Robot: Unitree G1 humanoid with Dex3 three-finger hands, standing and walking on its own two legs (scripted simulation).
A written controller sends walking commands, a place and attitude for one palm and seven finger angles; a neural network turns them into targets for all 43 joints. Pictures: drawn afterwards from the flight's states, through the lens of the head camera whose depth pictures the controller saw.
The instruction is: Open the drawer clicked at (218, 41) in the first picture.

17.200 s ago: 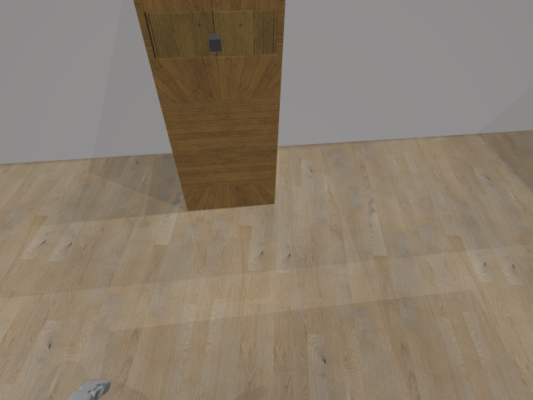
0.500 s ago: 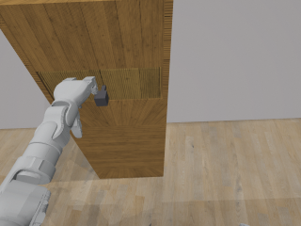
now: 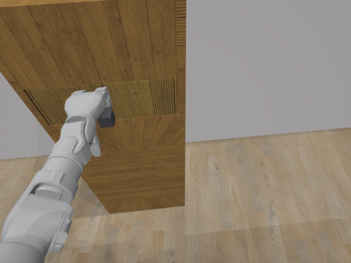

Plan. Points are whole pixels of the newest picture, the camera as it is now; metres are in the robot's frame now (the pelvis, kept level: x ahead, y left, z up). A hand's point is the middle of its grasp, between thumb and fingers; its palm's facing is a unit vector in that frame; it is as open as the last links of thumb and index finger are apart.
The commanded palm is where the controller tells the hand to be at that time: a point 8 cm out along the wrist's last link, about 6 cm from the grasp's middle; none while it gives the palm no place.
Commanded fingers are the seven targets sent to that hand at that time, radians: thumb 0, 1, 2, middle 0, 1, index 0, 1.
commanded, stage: lower the fingers behind the handle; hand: left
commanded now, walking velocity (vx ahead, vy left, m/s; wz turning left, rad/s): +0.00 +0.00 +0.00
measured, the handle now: (107, 113) +0.48 +0.19 +0.07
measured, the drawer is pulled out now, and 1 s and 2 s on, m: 0.00 0.00 0.00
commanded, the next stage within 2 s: close the thumb around the handle in 0.90 s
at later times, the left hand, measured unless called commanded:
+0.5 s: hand (95, 123) +0.44 +0.21 +0.08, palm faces +0.03 -0.04 -1.00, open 13.7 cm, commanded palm +0.41 +0.21 +0.11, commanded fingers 0.00 -0.50 0.30 -0.30 -1.20 -0.30 -1.20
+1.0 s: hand (95, 125) +0.44 +0.21 +0.08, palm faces +0.04 -0.03 -1.00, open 13.9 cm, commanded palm +0.41 +0.21 +0.11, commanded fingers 0.00 -0.44 0.32 -0.30 -1.21 -0.30 -1.21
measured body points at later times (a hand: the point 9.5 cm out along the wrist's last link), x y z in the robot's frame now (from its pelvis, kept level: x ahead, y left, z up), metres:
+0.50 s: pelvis +0.00 +0.01 -0.01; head +0.03 -0.01 +0.44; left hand +0.43 +0.21 +0.13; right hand +0.09 -0.25 -0.14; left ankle -0.01 +0.09 -0.73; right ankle -0.03 -0.09 -0.73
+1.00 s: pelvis -0.01 +0.01 -0.01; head +0.02 +0.00 +0.44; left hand +0.43 +0.21 +0.13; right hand +0.06 -0.25 -0.14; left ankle -0.01 +0.09 -0.73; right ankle -0.03 -0.09 -0.73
